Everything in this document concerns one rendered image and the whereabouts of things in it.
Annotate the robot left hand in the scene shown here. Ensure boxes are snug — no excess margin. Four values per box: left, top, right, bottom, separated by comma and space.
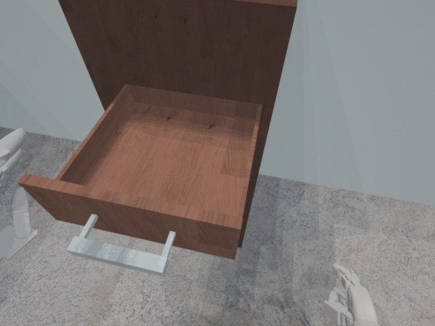
0, 128, 37, 261

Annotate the robot right hand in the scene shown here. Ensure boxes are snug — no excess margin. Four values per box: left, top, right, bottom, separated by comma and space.
324, 264, 379, 326

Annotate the cabinet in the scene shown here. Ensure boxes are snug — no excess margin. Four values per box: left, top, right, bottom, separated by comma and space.
58, 0, 298, 248

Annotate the drawer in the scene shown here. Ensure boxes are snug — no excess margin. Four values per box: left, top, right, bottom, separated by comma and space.
17, 84, 262, 260

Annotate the handle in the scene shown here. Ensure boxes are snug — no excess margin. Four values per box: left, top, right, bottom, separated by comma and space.
67, 214, 176, 277

